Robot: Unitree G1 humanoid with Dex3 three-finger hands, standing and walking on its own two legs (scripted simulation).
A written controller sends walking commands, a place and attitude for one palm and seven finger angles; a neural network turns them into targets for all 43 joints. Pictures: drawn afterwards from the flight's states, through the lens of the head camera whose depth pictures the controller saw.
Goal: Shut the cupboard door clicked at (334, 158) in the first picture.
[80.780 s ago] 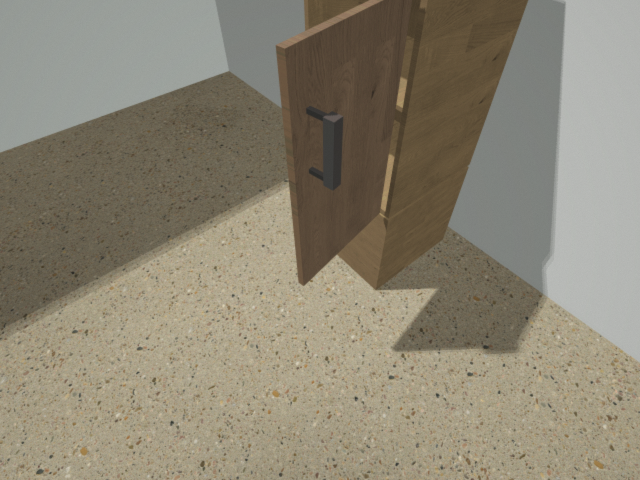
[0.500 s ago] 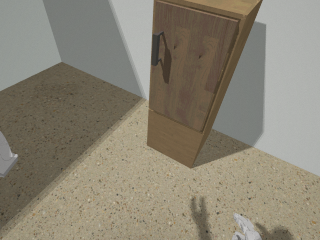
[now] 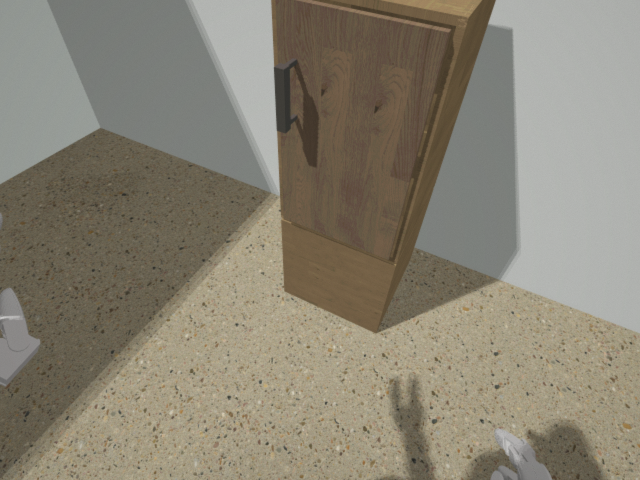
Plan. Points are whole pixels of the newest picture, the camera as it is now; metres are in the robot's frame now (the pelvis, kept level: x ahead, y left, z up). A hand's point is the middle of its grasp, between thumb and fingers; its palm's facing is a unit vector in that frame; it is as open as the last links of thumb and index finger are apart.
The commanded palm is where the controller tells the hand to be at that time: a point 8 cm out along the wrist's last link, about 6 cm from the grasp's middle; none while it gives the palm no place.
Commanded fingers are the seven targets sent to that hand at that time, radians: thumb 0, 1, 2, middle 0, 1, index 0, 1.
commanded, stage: stop stepping back and stand still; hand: left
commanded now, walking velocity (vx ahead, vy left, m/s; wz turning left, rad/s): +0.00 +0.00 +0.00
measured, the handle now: (287, 95) +0.85 +0.10 +0.07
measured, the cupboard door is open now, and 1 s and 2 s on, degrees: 0 0 0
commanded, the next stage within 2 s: let the arm hang, fingers relaxed in 0.06 s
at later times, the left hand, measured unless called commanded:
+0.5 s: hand out of the picture +0.02 +0.19 -0.17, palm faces +0.03 -0.98 -0.18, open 7.0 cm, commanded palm none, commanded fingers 0.00 0.90 0.90 -0.20 -0.30 -0.20 -0.30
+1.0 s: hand out of the picture -0.06 +0.21 -0.16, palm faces +0.03 -0.98 -0.22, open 7.4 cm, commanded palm none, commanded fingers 0.00 0.90 0.90 -0.20 -0.30 -0.20 -0.30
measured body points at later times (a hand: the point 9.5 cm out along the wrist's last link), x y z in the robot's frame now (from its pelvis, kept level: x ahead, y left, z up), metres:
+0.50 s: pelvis -0.04 +0.01 +0.00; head -0.02 +0.03 +0.45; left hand +0.02 +0.24 -0.15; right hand +0.02 -0.24 -0.14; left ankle -0.01 +0.12 -0.73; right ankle -0.02 -0.09 -0.73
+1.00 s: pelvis -0.05 +0.03 +0.01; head -0.05 +0.02 +0.46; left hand -0.06 +0.26 -0.15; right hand -0.07 -0.19 -0.16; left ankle -0.01 +0.12 -0.73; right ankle -0.02 -0.09 -0.73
